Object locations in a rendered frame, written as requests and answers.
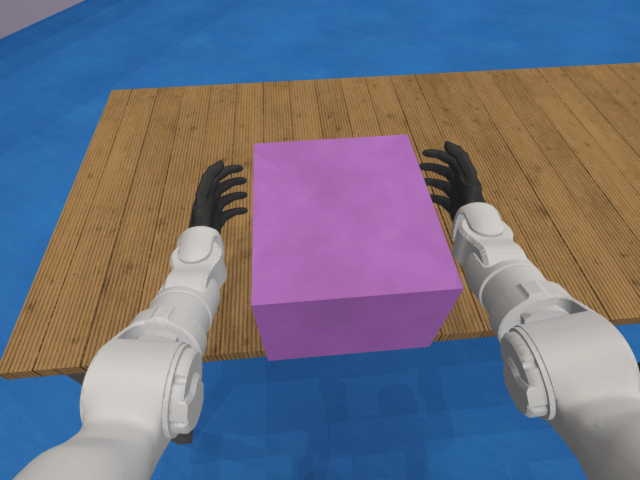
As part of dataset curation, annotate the table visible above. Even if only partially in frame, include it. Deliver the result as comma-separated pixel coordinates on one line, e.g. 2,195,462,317
0,63,640,444

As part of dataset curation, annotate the robot left hand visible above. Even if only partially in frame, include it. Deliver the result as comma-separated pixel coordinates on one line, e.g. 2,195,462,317
189,160,248,235

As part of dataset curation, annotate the robot right hand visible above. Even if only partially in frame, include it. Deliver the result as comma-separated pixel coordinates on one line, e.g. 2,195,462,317
419,141,485,222

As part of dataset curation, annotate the right robot upper arm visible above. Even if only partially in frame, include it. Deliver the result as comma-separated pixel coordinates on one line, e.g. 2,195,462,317
500,311,640,480

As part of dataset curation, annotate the left robot forearm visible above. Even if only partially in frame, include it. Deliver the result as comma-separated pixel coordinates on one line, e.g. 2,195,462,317
80,226,227,423

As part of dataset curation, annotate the carton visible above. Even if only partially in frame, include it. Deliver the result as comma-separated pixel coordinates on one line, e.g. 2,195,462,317
251,134,464,361

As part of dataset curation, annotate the left robot upper arm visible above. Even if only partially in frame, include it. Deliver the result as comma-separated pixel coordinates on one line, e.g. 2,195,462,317
12,338,204,480

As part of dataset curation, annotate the right robot forearm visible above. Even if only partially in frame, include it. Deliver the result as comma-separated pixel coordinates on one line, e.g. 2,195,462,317
452,202,640,390

